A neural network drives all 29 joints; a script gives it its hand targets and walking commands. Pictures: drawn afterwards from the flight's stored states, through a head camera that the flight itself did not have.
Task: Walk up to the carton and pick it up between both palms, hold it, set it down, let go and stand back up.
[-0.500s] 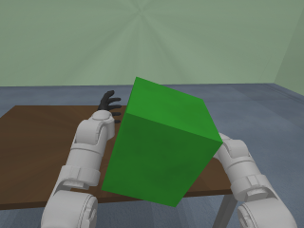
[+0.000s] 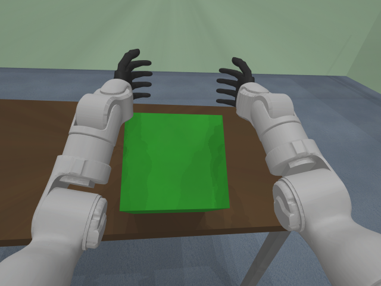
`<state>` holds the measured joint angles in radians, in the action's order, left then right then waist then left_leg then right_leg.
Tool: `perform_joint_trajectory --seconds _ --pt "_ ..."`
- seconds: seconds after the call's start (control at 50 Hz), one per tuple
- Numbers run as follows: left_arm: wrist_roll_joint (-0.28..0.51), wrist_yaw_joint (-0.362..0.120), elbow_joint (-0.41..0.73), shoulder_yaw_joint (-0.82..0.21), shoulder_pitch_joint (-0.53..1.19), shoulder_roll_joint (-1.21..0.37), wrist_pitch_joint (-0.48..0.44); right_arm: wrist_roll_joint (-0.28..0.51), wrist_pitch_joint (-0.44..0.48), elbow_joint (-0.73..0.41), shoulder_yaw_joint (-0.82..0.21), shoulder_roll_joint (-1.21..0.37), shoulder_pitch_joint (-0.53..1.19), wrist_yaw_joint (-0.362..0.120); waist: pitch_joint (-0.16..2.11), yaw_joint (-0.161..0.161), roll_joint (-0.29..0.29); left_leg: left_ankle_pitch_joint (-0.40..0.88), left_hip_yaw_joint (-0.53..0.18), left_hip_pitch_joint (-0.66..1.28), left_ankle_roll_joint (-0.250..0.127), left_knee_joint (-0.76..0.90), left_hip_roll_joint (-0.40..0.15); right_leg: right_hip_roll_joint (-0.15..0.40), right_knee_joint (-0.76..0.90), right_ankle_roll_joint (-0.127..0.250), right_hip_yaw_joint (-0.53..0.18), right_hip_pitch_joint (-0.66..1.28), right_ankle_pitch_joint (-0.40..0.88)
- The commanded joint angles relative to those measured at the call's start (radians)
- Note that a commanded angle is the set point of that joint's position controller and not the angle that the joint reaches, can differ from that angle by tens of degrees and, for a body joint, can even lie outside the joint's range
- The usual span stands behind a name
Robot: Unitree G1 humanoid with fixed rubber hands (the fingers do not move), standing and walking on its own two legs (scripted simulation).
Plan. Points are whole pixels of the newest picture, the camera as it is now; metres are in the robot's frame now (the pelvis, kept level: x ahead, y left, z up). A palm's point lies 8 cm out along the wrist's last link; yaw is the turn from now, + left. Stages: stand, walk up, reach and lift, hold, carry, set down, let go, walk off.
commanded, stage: set down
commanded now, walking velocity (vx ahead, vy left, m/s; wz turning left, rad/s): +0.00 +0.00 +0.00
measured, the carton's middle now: (172, 170) +0.40 +0.05 +0.07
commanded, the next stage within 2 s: none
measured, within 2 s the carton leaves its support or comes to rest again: rests again in 0.56 s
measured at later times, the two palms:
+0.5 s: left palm (105, 82) +0.43 +0.19 +0.28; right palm (251, 93) +0.44 -0.11 +0.28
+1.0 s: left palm (110, 91) +0.45 +0.19 +0.25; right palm (256, 105) +0.44 -0.14 +0.25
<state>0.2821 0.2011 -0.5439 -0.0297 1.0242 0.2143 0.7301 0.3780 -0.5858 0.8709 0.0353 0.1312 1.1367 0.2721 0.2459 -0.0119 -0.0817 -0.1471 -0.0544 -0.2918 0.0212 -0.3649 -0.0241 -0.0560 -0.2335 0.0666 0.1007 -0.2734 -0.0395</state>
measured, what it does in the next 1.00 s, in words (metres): stands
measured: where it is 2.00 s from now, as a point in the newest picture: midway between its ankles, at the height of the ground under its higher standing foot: outside the picture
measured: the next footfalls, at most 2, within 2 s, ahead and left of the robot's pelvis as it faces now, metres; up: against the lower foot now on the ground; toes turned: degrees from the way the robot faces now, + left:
none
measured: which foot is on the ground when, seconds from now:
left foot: down 0.00-1.00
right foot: down 0.00-1.00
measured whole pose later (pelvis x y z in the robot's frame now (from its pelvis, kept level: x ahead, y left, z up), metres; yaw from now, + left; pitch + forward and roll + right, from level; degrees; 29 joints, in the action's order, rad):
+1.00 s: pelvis +0.02 +0.00 +0.00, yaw -2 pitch +8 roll +0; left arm 0.31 0.13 -0.78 0.03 1.05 0.33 0.53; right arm 0.36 -0.50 0.82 -0.04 0.23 1.05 0.21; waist 0.21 0.00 -0.05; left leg -0.14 -0.02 -0.29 0.01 -0.29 -0.02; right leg -0.05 -0.23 0.06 0.06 -0.31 -0.05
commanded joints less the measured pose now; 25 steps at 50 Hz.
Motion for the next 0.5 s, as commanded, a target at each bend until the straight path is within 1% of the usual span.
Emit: perform_joint_trajectory --seconds 0.0,0.02,0.06,0.1,0.12,0.14,0.18,0.22,0.28,0.32,0.36,0.38,0.42,0.48 --pt "-0.061 -0.006 0.216 0.080 0.549 0.106 0.025 -0.015 0.016 -0.219 0.039 0.170 0.451 0.023 0.263 0.007 0.119 0.090 0.006 -0.060 -0.075 0.080 0.035 0.049 -0.006 -0.083 -0.158 0.416 0.032" --pt "-0.066 -0.004 0.222 0.085 0.548 0.112 0.037 -0.020 0.016 -0.248 0.045 0.179 0.444 0.027 0.266 0.009 0.113 0.084 0.011 -0.073 -0.081 0.086 0.035 0.045 -0.014 -0.087 -0.156 0.429 0.039" --pt "-0.067 -0.008 0.197 0.106 0.564 0.144 0.043 -0.031 0.016 -0.315 0.046 0.184 0.465 0.034 0.263 0.019 0.099 0.049 0.026 -0.117 -0.096 0.097 0.040 0.049 -0.034 -0.104 -0.157 0.456 0.041" --pt "-0.062 -0.010 0.181 0.113 0.577 0.168 0.047 -0.030 0.012 -0.353 0.045 0.195 0.484 0.035 0.275 0.030 0.100 0.038 0.033 -0.128 -0.104 0.101 0.037 0.045 -0.056 -0.115 -0.152 0.460 0.023" --pt "-0.057 -0.009 0.193 0.115 0.592 0.176 0.047 -0.031 0.011 -0.377 0.044 0.200 0.490 0.031 0.293 0.036 0.099 0.052 0.035 -0.126 -0.107 0.100 0.034 0.041 -0.069 -0.118 -0.150 0.460 0.028" --pt "-0.053 -0.010 0.175 0.119 0.616 0.193 0.041 -0.036 0.009 -0.389 0.045 0.203 0.509 0.027 0.293 0.041 0.096 0.052 0.038 -0.129 -0.109 0.101 0.034 0.040 -0.076 -0.124 -0.146 0.453 0.028" --pt "-0.033 -0.009 0.168 0.108 0.643 0.203 0.025 -0.033 0.003 -0.384 0.045 0.218 0.518 0.018 0.324 0.036 0.106 0.081 0.037 -0.096 -0.102 0.098 0.029 0.029 -0.086 -0.123 -0.136 0.424 0.023" --pt "-0.005 -0.007 0.192 0.084 0.656 0.190 0.006 -0.026 0.005 -0.399 0.044 0.234 0.527 0.005 0.391 0.030 0.132 0.159 0.031 -0.036 -0.089 0.086 0.022 0.017 -0.088 -0.116 -0.125 0.385 0.047" --pt "0.031 -0.015 0.240 0.062 0.686 0.182 -0.020 -0.024 0.008 -0.453 0.039 0.237 0.551 -0.010 0.496 0.014 0.151 0.328 0.021 0.065 -0.069 0.050 0.020 0.003 -0.085 -0.114 -0.109 0.340 0.134" --pt "0.037 -0.025 0.243 0.055 0.678 0.191 -0.034 -0.019 0.009 -0.435 0.036 0.258 0.548 -0.020 0.525 0.005 0.179 0.409 0.011 0.131 -0.048 0.034 0.018 -0.003 -0.078 -0.107 -0.103 0.297 0.145" --pt "0.031 -0.031 0.247 0.050 0.669 0.187 -0.041 -0.019 0.011 -0.406 0.040 0.278 0.537 -0.033 0.522 -0.001 0.209 0.476 0.000 0.198 -0.024 0.015 0.013 -0.011 -0.059 -0.092 -0.094 0.239 0.124" --pt "0.032 -0.032 0.259 0.038 0.661 0.176 -0.041 -0.016 0.013 -0.392 0.043 0.285 0.524 -0.039 0.521 -0.011 0.224 0.507 -0.006 0.234 -0.011 0.006 0.009 -0.015 -0.047 -0.083 -0.090 0.217 0.118" --pt "0.020 -0.036 0.252 0.041 0.637 0.177 -0.043 -0.017 0.020 -0.362 0.048 0.304 0.506 -0.050 0.502 -0.013 0.231 0.527 -0.013 0.272 0.007 -0.004 0.009 -0.018 -0.024 -0.072 -0.088 0.190 0.111" --pt "0.001 -0.038 0.248 0.058 0.608 0.184 -0.038 -0.022 0.034 -0.336 0.054 0.323 0.491 -0.062 0.478 -0.009 0.215 0.525 -0.012 0.265 0.015 0.006 0.011 -0.016 -0.007 -0.067 -0.089 0.208 0.132"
